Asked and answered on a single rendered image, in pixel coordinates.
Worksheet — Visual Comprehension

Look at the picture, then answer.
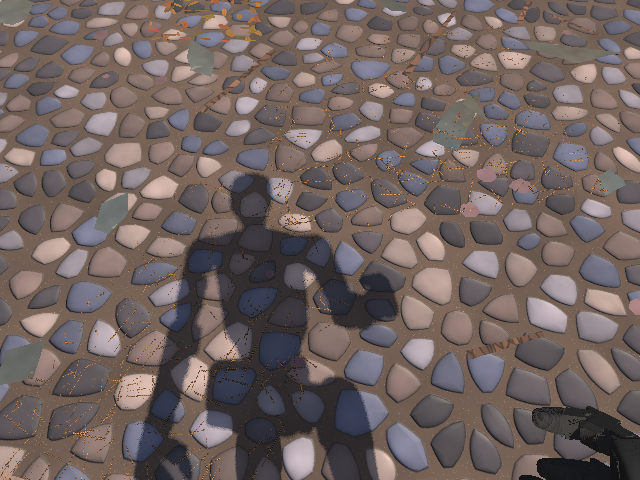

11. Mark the robot right hand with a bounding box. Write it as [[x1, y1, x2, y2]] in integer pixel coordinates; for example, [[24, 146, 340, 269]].
[[519, 406, 640, 480]]

